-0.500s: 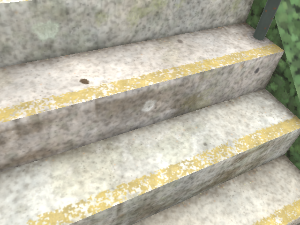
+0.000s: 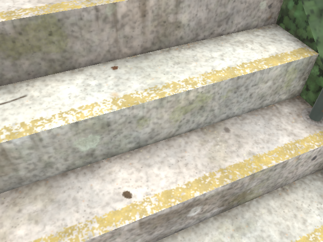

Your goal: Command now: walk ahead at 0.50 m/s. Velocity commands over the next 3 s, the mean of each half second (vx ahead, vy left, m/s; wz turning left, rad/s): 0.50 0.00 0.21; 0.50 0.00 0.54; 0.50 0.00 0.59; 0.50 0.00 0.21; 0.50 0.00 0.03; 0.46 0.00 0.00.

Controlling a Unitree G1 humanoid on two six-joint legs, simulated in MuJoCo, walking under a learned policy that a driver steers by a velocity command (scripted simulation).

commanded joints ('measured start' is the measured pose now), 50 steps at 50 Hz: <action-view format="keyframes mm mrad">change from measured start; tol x64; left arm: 1 5 -13 -30 -69 -18 11 6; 15 -819 -18 -136 -224 12 137 -79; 22 433 284 4 278 15 96 -74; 50 -18 8 -50 352 -2 11 -115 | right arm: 1 -111 -12 12 -90 10 -61 0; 21 334 -5 50 50 -108 -85 229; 40 -675 -44 90 -330 13 134 112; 50 115 -88 29 -11 -87 86 50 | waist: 1 51 6 162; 21 139 -252 -731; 50 -229 204 -61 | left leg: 1 -56 203 -290 -528 7 81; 10 694 366 -449 -589 63 180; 14 79 289 -243 -880 270 201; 19 330 326 -136 -488 1990 130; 21 -286 58 -294 196 489 75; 24 -596 47 -382 1285 561 60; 33 -963 54 -260 1672 298 294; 43 -568 -74 90 528 -22 91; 50 103 71 -810 -309 -303 211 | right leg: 1 -124 -52 -72 -142 19 33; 11 -941 -184 -120 158 -162 -201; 19 545 39 -345 -891 -314 -49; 21 1422 -422 562 -1355 185 -348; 23 865 -441 689 -1581 -572 -233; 39 663 -282 -458 -1984 149 -128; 45 1160 -420 -422 -1462 1755 -227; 48 454 -40 -359 -655 152 -37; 50 -51 68 205 -54 197 -113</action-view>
